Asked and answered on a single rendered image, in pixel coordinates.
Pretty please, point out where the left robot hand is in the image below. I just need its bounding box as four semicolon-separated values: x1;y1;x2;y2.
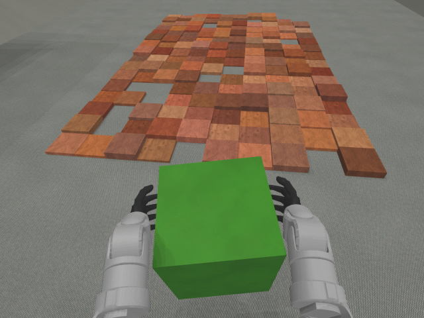
131;185;158;230

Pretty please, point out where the robot right forearm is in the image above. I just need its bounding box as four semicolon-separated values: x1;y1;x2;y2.
283;204;353;318

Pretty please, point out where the right robot hand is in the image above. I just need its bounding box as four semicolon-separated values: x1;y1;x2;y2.
269;176;301;223

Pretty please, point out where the carton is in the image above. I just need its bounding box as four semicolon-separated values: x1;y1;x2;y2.
152;156;287;299

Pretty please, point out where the robot left forearm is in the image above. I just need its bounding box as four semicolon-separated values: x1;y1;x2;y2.
92;211;152;318

